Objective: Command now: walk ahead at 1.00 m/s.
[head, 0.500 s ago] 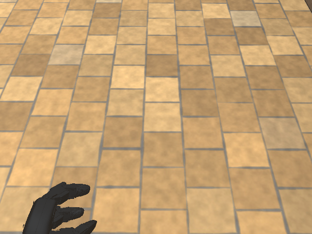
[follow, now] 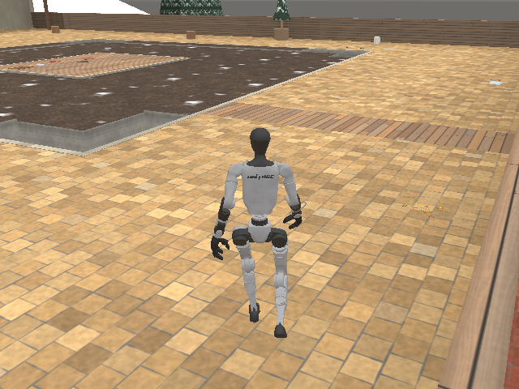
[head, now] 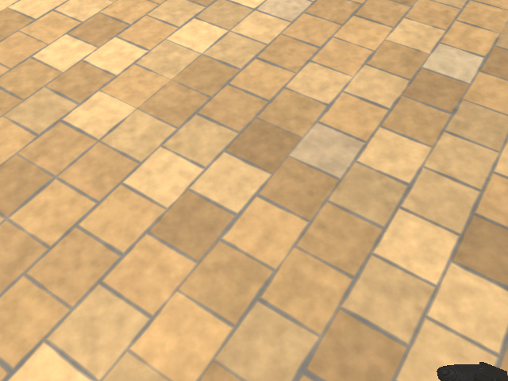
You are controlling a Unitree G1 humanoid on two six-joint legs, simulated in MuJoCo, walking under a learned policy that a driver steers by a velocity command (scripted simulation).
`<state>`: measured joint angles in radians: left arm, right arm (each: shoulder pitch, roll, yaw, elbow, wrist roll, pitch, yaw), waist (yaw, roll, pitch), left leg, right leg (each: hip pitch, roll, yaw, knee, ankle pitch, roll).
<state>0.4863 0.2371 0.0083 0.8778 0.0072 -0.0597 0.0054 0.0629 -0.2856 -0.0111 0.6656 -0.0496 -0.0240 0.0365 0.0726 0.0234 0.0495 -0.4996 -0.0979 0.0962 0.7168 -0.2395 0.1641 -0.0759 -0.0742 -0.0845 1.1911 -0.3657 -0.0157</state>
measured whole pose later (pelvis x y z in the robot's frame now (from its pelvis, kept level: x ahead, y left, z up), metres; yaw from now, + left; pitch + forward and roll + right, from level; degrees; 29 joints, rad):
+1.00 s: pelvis +0.90 -0.21 +0.03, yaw -48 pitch +2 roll +2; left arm 0.15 0.39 0.07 0.68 0.03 0.00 -0.06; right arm 0.37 -0.33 -0.05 0.78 -0.03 -0.09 -0.01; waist -0.03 -0.07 0.00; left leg -0.15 0.02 0.13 0.41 -0.29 -0.02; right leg -0.64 -0.02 0.00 1.28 -0.25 -0.09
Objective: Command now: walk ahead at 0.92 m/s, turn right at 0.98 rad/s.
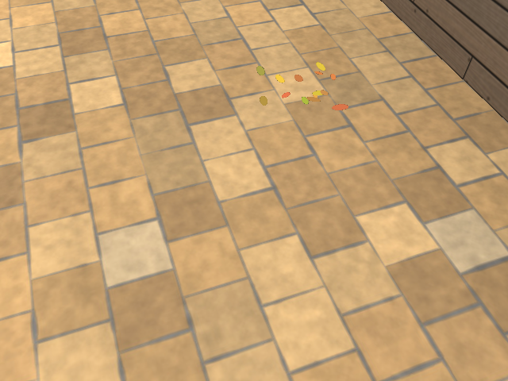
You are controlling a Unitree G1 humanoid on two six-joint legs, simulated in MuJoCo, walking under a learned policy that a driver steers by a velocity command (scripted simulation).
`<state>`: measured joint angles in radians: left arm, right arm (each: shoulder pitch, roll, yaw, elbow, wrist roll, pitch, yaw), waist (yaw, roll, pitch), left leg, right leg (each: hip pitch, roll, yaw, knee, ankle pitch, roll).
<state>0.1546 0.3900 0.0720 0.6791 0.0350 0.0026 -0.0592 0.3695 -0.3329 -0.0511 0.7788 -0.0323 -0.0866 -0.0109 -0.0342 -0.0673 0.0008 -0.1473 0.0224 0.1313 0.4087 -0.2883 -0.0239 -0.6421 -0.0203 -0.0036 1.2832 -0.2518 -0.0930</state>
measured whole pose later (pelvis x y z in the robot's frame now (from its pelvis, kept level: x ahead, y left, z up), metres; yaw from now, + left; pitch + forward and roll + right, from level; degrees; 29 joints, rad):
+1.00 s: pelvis +0.41 +0.06 +0.00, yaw +20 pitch +5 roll -3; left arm -0.01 0.29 0.08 0.74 0.00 0.00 0.03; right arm 0.20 -0.33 -0.11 0.59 0.02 0.04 -0.05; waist -0.02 0.00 0.04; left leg -0.38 -0.09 -0.17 0.49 -0.17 0.05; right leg -0.56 0.05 0.15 0.86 -0.33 0.07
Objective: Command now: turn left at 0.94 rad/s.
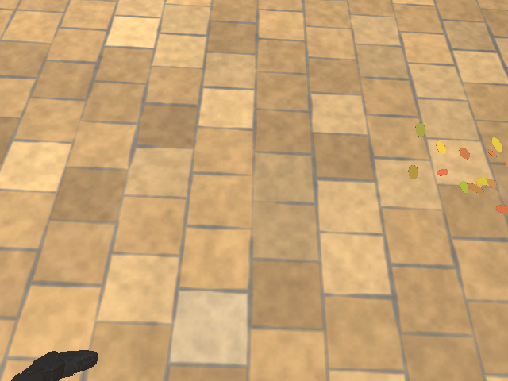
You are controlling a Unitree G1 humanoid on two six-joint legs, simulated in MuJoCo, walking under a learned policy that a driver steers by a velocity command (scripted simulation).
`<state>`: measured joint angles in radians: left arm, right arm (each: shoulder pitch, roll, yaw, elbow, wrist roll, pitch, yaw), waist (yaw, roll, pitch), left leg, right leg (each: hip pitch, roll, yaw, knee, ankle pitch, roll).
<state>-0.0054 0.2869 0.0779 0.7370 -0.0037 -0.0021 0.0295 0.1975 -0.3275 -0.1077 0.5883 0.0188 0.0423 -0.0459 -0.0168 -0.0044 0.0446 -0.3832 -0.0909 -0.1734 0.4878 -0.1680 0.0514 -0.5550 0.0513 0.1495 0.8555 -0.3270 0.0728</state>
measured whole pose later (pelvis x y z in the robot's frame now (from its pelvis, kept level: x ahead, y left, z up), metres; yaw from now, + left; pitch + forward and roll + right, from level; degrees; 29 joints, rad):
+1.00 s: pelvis +0.03 -0.07 -0.01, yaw -8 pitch +3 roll +1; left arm 0.18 0.32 0.09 0.60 -0.01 0.03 -0.01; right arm 0.10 -0.31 -0.10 0.67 -0.01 0.00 -0.02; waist 0.01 0.05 0.07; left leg -0.47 0.04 -0.01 1.15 -0.56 -0.06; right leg -0.38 0.03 -0.01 0.61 -0.28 -0.06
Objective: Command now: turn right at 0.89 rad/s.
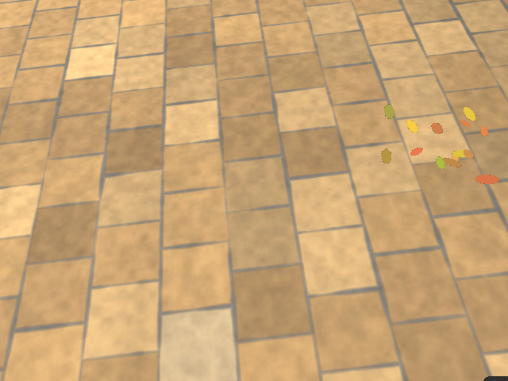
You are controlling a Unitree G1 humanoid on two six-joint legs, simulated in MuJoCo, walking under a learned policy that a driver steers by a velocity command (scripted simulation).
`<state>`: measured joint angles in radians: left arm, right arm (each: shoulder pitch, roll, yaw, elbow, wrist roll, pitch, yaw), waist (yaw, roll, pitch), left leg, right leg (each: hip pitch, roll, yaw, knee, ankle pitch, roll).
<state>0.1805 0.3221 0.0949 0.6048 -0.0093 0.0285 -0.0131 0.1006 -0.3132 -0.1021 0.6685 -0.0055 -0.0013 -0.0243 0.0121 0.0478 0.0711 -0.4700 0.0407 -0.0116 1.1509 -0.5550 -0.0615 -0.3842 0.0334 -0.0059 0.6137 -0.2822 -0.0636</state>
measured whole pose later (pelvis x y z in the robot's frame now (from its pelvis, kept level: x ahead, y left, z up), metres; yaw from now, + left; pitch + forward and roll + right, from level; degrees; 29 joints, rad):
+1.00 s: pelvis +0.14 +0.04 +0.01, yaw +9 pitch +2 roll +0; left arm 0.46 0.29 0.06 0.76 0.04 -0.08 0.01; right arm 0.15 -0.34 -0.08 0.62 -0.04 0.05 0.09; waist 0.08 0.04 -0.02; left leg -0.79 0.08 -0.04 1.17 -0.15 -0.01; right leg 0.07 -0.02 -0.16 0.26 -0.36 0.01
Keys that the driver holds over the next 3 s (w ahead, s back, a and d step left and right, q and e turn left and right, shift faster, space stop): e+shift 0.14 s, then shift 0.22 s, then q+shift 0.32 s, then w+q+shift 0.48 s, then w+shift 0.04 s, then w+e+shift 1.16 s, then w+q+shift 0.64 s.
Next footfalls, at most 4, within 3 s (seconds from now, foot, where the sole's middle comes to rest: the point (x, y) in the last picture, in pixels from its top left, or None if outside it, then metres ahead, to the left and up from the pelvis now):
0.40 left None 0.14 0.12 -0.77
1.18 left None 0.39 0.24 -0.76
1.68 right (175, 243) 0.80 0.33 -0.76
2.06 left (118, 148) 1.18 0.57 -0.76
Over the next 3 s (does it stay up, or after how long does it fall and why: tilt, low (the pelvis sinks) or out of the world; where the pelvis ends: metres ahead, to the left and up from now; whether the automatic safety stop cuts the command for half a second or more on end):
stays up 1.79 0.18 -0.03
